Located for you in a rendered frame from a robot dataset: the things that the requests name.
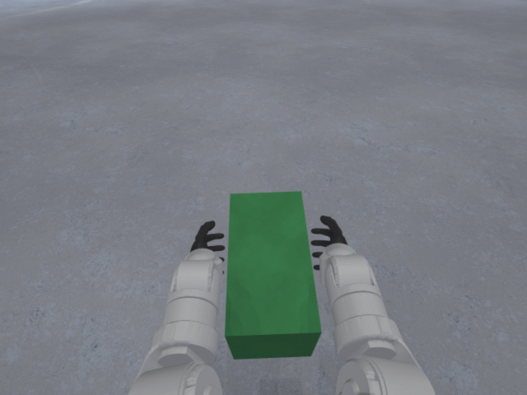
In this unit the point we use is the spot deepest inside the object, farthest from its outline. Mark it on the robot right upper arm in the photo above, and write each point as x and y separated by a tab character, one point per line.
368	375

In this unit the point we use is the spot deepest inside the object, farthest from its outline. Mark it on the left robot forearm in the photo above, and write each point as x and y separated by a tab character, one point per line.
188	330

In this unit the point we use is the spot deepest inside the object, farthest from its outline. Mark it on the robot left hand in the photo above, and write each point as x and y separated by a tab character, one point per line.
202	238

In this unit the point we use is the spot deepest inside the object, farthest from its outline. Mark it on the right robot forearm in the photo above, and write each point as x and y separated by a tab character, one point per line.
362	325

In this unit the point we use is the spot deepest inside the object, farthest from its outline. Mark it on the robot left upper arm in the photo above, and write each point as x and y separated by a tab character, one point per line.
190	378

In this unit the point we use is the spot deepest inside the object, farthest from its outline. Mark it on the robot right hand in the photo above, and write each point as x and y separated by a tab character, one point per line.
334	233

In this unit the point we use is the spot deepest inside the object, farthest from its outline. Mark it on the carton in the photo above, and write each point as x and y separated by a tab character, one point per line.
271	303

